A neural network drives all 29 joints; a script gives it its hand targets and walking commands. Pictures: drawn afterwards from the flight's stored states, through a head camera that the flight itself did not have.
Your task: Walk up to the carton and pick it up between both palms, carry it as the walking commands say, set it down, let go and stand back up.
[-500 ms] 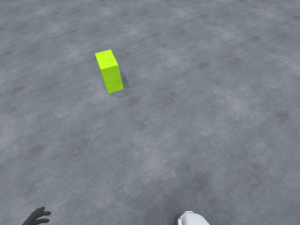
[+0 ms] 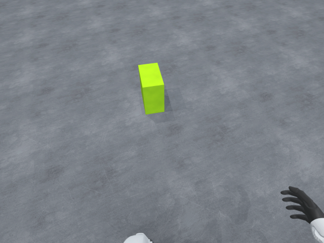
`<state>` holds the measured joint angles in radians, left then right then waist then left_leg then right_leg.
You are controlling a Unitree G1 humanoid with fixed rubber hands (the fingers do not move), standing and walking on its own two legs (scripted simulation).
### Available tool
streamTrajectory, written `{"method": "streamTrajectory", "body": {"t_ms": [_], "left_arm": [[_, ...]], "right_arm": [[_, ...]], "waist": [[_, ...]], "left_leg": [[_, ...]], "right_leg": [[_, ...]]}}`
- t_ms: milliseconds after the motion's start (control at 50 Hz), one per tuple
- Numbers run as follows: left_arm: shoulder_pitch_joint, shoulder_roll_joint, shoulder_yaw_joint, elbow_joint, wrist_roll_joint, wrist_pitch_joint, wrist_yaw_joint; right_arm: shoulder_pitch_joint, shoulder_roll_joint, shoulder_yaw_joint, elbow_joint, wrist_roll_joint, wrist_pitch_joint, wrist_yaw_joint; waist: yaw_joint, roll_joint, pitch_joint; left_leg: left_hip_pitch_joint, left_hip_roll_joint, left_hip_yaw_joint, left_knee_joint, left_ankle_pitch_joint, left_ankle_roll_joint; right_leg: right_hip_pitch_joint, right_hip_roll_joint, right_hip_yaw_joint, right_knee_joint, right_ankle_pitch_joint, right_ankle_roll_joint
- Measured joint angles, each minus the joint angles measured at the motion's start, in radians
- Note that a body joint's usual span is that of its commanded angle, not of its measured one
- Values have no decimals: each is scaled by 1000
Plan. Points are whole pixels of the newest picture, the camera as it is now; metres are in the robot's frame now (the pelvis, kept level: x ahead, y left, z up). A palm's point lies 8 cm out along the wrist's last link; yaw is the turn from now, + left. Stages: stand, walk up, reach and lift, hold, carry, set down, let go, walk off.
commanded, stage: walk up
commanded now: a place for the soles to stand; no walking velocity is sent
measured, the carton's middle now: (151, 88) +1.31 +0.16 -0.61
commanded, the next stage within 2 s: none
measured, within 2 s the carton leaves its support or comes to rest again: neither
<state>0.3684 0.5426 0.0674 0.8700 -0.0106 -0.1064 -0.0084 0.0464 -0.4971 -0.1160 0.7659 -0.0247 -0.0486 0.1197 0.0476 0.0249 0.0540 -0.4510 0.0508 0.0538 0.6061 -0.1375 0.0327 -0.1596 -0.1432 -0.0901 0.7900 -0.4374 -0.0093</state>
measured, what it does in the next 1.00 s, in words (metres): walks ahead: right foot, then left foot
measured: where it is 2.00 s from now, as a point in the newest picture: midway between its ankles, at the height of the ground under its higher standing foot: (134, 148)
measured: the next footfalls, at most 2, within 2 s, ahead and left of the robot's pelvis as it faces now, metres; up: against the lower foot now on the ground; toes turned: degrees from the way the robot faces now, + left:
right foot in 0.38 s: +0.35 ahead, -0.10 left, +0.00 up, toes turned -10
left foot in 0.76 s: +0.52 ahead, +0.23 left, +0.00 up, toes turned +3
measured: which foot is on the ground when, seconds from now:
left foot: down 0.00-0.38, up 0.40-0.74, down 0.76-1.00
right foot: up 0.00-0.36, down 0.38-0.78, up 0.80-1.00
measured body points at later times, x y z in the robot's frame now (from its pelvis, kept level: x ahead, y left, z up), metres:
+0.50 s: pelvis +0.25 +0.02 +0.01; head +0.26 +0.00 +0.46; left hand +0.40 +0.37 -0.04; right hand +0.31 -0.32 -0.10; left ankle +0.21 +0.15 -0.66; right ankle +0.31 -0.09 -0.72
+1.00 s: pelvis +0.46 +0.13 +0.01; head +0.48 +0.13 +0.46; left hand +0.56 +0.47 -0.08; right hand +0.54 -0.23 -0.06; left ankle +0.48 +0.22 -0.72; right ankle +0.52 -0.01 -0.68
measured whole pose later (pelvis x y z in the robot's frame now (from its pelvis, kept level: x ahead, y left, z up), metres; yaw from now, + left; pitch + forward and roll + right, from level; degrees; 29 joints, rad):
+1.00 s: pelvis +0.46 +0.13 +0.01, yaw -3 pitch -1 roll +0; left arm 0.32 0.48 0.05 0.86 0.00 -0.09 -0.01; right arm 0.26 -0.48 -0.10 0.74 -0.02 -0.05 0.08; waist -0.05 -0.01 0.06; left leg -0.26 0.02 0.11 0.55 -0.27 0.05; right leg -0.48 -0.09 -0.08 0.84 -0.34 -0.02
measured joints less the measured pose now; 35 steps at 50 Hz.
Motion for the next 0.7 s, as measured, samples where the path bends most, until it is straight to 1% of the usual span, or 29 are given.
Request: {"method": "streamTrajectory", "body": {"t_ms": [20, 40, 60, 80, 140, 220, 300, 360, 380, 400, 420, 440, 460, 480, 520, 600, 640, 700], "left_arm": [[-16, -7, -8, -1, -2, 4, 4], [-29, -13, -14, -3, -5, 5, 5], [-39, -19, -17, -4, -7, 5, 4], [-45, -25, -19, -6, -7, 4, 2], [-50, -42, -20, -1, 0, 10, -11], [-70, -60, -12, 13, 13, 21, -27], [-114, -66, 0, 11, 16, 21, -41], [-149, -60, 10, -10, 15, 13, -39], [-157, -50, 15, -23, 17, 5, -32], [-167, -49, 20, -38, 18, -1, -23], [-172, -47, 20, -53, 16, -6, -14], [-172, -46, 20, -64, 11, -8, -7], [-169, -47, 19, -72, 7, -9, -1], [-162, -47, 19, -76, 5, -9, 3], [-143, -45, 19, -80, 5, -12, 6], [-84, -29, 21, -75, 15, -22, -2], [-52, -19, 23, -65, 18, -23, -5], [-13, -4, 22, -48, 20, -19, -3]], "right_arm": [[8, 8, 1, 0, 10, -5, -11], [21, 16, 3, 2, 19, -7, -21], [38, 25, 7, 3, 26, -8, -29], [57, 33, 10, 5, 28, -8, -35], [114, 39, 18, 5, 22, -13, -42], [198, 23, 17, 11, 12, -19, -41], [258, 5, 16, 22, 7, -10, -42], [285, -1, 21, 24, 9, 0, -46], [293, 3, 25, 20, 11, 1, -49], [290, 8, 29, 17, 12, 3, -53], [283, 15, 36, 14, 12, 6, -58], [274, 19, 44, 12, 13, 9, -62], [264, 21, 49, 11, 15, 11, -63], [254, 21, 51, 10, 16, 12, -63], [232, 18, 47, 8, 12, 14, -53], [187, 8, 31, 6, -3, 28, -20], [162, 3, 23, 7, -4, 33, -5], [127, -2, 11, 8, -4, 34, 11]], "waist": [[-4, -9, 9], [-8, -21, 14], [-13, -33, 15], [-22, -43, 15], [-54, -60, 12], [-90, -51, 5], [-114, -26, 0], [-125, 0, -4], [-124, 1, -7], [-116, 12, 0], [-108, 21, 5], [-100, 29, 8], [-92, 39, 8], [-83, 50, 5], [-67, 62, -2], [-40, 58, -5], [-26, 51, -6], [-7, 38, -12]], "left_leg": [[13, -8, 6, 11, -20, 3], [35, -15, 14, 2, -36, 6], [61, -23, 23, -18, -45, 9], [89, -30, 30, -44, -48, 9], [165, -52, 49, -103, -66, 23], [256, -72, 68, -147, -113, 36], [339, -79, 81, -163, -176, 28], [371, -66, 79, -103, -260, 13], [353, -61, 76, -28, -298, 12], [305, -50, 55, 103, -319, 11], [244, -53, 16, 249, -328, 7], [183, -54, -20, 374, -317, 0], [127, -47, -43, 458, -291, -7], [78, -30, -58, 497, -263, -14], [1, 13, -72, 467, -223, -30], [-82, 71, -70, 281, -165, -43], [-91, 83, -62, 192, -119, -46], [-68, 81, -43, 88, -73, -42]], "right_leg": [[-67, 18, 53, 137, 1, -13], [-130, 34, 87, 241, 19, -23], [-184, 41, 102, 298, 45, -28], [-229, 42, 104, 310, 70, -28], [-314, 28, 83, 211, 111, -11], [-362, 15, 42, 26, 186, 3], [-347, 35, 6, -124, 271, -5], [-272, 77, -21, -237, 294, -30], [-240, 87, -20, -270, 301, -47], [-245, 94, -24, -238, 304, -49], [-248, 98, -27, -202, 285, -48], [-238, 101, -31, -186, 262, -49], [-221, 104, -35, -188, 245, -48], [-201, 107, -40, -200, 235, -45], [-161, 107, -45, -231, 226, -32], [-101, 87, -43, -251, 185, -18], [-74, 74, -37, -249, 157, -10], [-36, 51, -26, -236, 107, 7]]}}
